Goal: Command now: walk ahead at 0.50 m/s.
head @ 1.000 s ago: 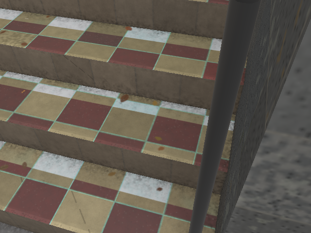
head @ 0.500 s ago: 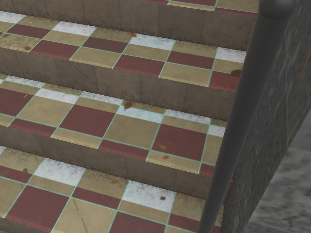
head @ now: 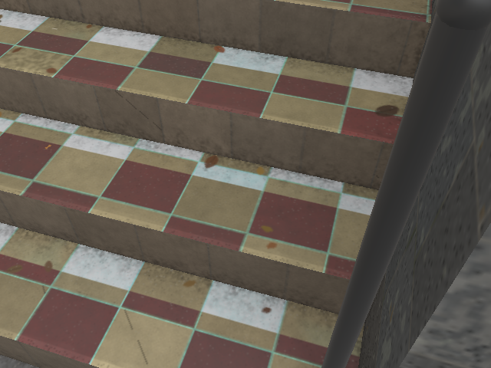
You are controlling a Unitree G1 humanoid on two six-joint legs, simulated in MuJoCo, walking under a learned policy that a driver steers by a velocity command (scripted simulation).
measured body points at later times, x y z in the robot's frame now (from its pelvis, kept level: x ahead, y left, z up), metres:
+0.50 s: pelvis +0.00 +0.00 +0.00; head +0.00 +0.00 +0.45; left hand +0.13 +0.24 -0.13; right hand +0.16 -0.25 -0.11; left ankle -0.07 +0.10 -0.75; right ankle -0.02 -0.14 -0.75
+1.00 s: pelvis +0.00 -0.01 +0.00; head +0.00 +0.00 +0.45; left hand +0.12 +0.24 -0.13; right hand +0.16 -0.26 -0.11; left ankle -0.07 +0.10 -0.75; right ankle -0.02 -0.14 -0.75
